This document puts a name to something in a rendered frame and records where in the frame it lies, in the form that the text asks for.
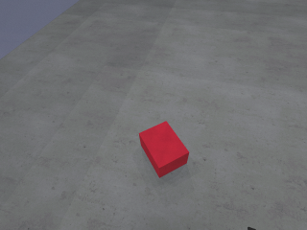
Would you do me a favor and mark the carton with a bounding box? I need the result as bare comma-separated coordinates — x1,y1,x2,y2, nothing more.
139,121,189,178

